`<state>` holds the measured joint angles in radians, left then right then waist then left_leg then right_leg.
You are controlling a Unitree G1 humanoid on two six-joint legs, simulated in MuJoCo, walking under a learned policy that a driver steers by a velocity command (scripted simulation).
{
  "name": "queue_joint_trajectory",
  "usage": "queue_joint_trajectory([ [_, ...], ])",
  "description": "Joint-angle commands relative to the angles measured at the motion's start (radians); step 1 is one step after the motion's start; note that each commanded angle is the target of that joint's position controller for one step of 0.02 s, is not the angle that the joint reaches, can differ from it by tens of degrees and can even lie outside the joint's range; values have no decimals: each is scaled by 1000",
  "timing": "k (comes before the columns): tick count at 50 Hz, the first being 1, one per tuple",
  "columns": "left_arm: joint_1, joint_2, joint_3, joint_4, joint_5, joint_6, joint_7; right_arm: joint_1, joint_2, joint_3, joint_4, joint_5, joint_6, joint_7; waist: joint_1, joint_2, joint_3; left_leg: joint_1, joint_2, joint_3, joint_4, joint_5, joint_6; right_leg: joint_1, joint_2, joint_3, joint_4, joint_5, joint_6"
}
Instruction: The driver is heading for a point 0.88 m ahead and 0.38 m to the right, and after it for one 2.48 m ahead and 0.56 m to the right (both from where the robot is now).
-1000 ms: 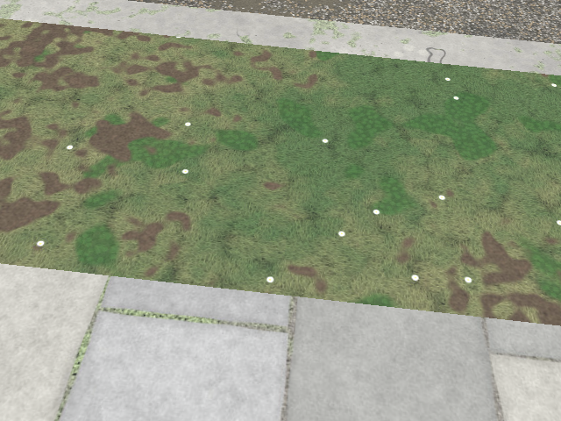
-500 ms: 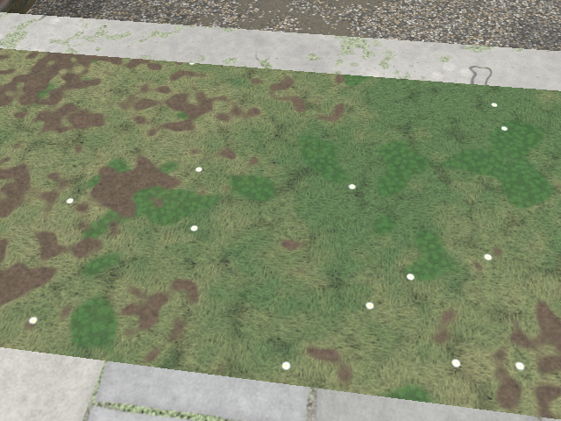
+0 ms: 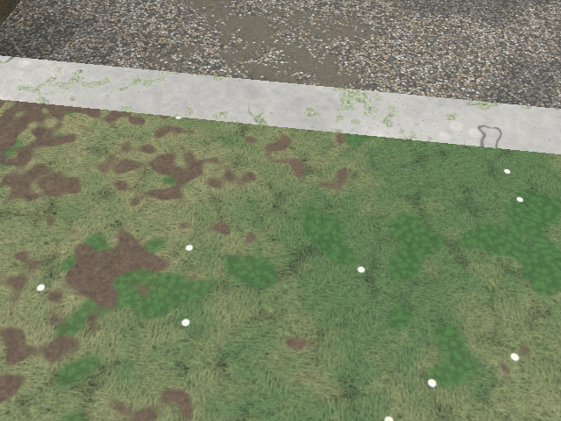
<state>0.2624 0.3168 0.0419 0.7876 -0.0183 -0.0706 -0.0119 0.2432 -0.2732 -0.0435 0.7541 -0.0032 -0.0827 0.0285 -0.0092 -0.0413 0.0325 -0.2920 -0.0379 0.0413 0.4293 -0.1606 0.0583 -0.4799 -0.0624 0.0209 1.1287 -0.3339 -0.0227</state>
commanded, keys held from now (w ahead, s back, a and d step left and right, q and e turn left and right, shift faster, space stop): w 0.06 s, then w+e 0.34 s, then e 0.60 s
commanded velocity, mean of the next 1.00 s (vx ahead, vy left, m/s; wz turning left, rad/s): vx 0.31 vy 0.00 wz -0.42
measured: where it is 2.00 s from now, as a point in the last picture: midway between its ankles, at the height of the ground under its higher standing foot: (414, 339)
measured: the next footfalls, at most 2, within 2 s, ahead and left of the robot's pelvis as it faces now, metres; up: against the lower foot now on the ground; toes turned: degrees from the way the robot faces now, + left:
right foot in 0.38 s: +0.37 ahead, -0.16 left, +0.00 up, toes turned -9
left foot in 0.84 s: +0.59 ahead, -0.03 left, +0.00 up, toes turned -30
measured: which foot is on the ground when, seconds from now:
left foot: down 0.00-0.40, up 0.42-0.82, down 0.84-1.00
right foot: up 0.00-0.36, down 0.38-0.84, up 0.86-1.00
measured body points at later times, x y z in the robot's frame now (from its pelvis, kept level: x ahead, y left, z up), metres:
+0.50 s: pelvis +0.28 -0.07 -0.01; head +0.32 -0.09 +0.44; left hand +0.48 +0.17 -0.10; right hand +0.32 -0.36 -0.13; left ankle +0.18 +0.10 -0.64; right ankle +0.33 -0.15 -0.74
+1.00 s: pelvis +0.44 -0.07 +0.00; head +0.48 -0.08 +0.44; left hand +0.70 +0.12 -0.11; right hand +0.47 -0.39 -0.09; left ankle +0.56 -0.01 -0.74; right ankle +0.33 -0.16 -0.66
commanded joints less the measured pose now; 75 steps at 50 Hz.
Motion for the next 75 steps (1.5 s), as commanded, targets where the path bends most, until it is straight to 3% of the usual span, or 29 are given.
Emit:
queue_joint_trajectory([
  [1,29,60,19,-60,8,4,4,-7,-124,-31,-42,2,-27,-2,25,127,-55,134,262,-279,-267,142,188,-141,-74,41,-45,82,22],
  [8,-169,18,2,-108,1,2,-10,56,-170,-42,18,0,-23,-24,-44,96,11,172,229,-69,-318,192,139,-160,-47,8,-425,419,35],
  [13,-279,21,3,-167,-5,1,-35,113,-182,-49,69,9,-3,-29,-81,85,49,340,293,-16,-276,218,114,-218,-18,7,-535,380,-9],
  [16,-262,40,12,-188,2,1,-52,89,-203,-58,71,15,17,-39,-48,106,23,415,310,23,-160,502,81,-164,23,-48,-554,242,-54],
  [18,-87,95,47,-156,5,7,-49,59,-222,-64,58,15,36,-53,55,117,-96,391,274,82,99,819,41,89,103,-114,-580,210,-98],
  [19,75,155,79,-117,0,12,-37,67,-203,-55,44,8,38,-62,125,78,-188,237,232,107,333,733,5,358,95,-51,-591,250,-138],
  [20,171,271,109,-110,2,18,-20,137,-111,-22,-6,-16,17,-56,105,-133,-305,-176,96,115,721,213,-61,742,-153,402,-614,180,-291],
  [21,154,249,94,-133,0,14,-22,127,-92,-7,-15,-18,-20,-40,88,-194,-419,-395,-46,-76,930,-423,-88,876,-290,819,-786,200,-405],
  [22,115,187,74,-143,11,10,-20,47,-168,-26,-33,18,-43,-24,113,-117,-332,-477,24,-162,981,-386,-76,816,-263,676,-789,296,-353],
  [23,60,154,66,-153,14,8,-17,-2,-168,-22,-49,27,-53,-22,90,-45,-224,-467,64,-141,934,-318,-67,672,-221,506,-770,479,-317],
  [24,3,135,62,-162,10,10,-16,-21,-162,-25,-48,8,-52,-31,52,40,-148,-434,100,-125,852,-273,-74,527,-175,390,-767,632,-286],
  [29,-58,144,67,-177,20,22,8,14,-119,-24,-57,-16,9,-54,-28,-6,-121,-268,90,-95,617,-154,-137,242,-84,225,-805,904,-267],
  [37,-12,149,72,-155,-1,87,52,-186,-110,-18,-110,-2,20,-38,39,-65,-147,-193,3,-133,212,78,-149,279,-39,306,-711,623,-165],
  [41,-67,128,66,-179,-1,94,56,-133,-142,-40,-105,-4,0,-33,-14,-99,-123,-77,8,-151,-12,112,-96,320,-13,423,-602,472,-123],
  [42,-65,97,55,-192,5,91,53,-101,-171,-48,-105,-15,-7,-39,-21,-61,-157,63,99,-197,-58,277,-54,267,33,398,-514,360,-86],
  [43,7,38,39,-199,25,86,50,-85,-229,-57,-118,-32,-1,-52,22,137,-225,266,311,-372,-15,653,45,122,141,272,-298,-48,-30],
  [44,100,66,42,-206,7,88,48,-40,-223,-60,-90,-44,22,-51,55,357,-277,379,492,-643,-32,713,231,-69,219,164,-113,-423,23],
  [45,126,158,65,-172,10,93,48,-59,-171,-51,-110,-18,29,-48,39,249,-250,340,478,-635,-46,575,242,-110,147,163,41,-366,64],
  [47,41,175,83,-157,-5,125,53,-121,-112,-33,-132,-16,46,-51,27,130,-160,219,346,-398,-50,389,159,-122,104,126,128,-230,104],
  [50,13,101,66,-182,-7,143,50,-167,-129,-37,-128,-21,68,-61,33,184,-90,82,256,-229,-119,252,142,-66,78,45,51,-116,121],
  [57,-56,77,51,-229,2,132,25,-162,-180,-64,-110,-9,85,-62,-7,220,-155,132,326,-131,-122,263,176,77,20,-24,-270,-55,91],
  [62,91,94,72,-162,0,128,0,-163,-182,-71,-84,34,84,-49,63,184,-124,-62,298,-69,-94,-346,75,357,76,-115,-569,22,-30],
  [63,186,105,83,-121,-5,123,5,-164,-127,-59,-78,25,83,-45,94,83,-105,-182,240,17,83,-417,13,471,56,-41,-654,-47,-73],
  [64,257,187,97,-118,-3,112,20,-190,-33,-32,-104,-5,78,-30,100,-197,-63,-447,112,124,506,-498,-84,560,-197,369,-786,-177,-178],
  [65,205,269,102,-167,28,78,7,-277,-85,-49,-165,11,52,-32,110,-225,-10,-631,25,-68,615,-468,-74,446,-309,744,-962,-423,-329],
  [66,131,207,85,-178,39,49,8,-297,-154,-66,-164,37,29,-29,86,-155,51,-639,79,-122,647,-340,-47,417,-299,681,-1017,-465,-302],
  [68,65,125,55,-174,21,27,20,-217,-167,-75,-103,17,12,-27,36,-120,53,-593,122,-114,585,-133,-48,432,-220,484,-980,-252,-212],
  [69,63,114,49,-164,18,26,25,-203,-158,-75,-88,1,7,-26,32,-112,43,-556,123,-104,547,-59,-63,437,-184,410,-978,-149,-186],
  [75,170,104,44,-113,18,8,36,-244,-96,-55,-71,11,2,-6,63,-76,19,-481,94,-69,352,189,-100,497,-126,217,-989,167,-151],
])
